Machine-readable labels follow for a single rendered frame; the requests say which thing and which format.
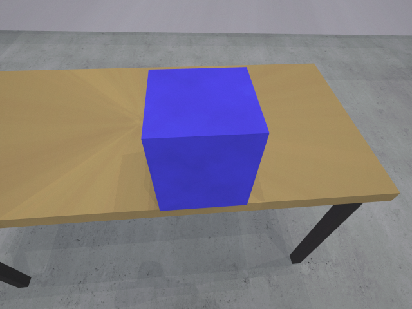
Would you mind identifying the table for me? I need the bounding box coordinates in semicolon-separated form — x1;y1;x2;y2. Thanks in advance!
0;64;400;288

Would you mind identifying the carton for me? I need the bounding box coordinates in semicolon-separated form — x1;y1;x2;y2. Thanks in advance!
141;67;269;211

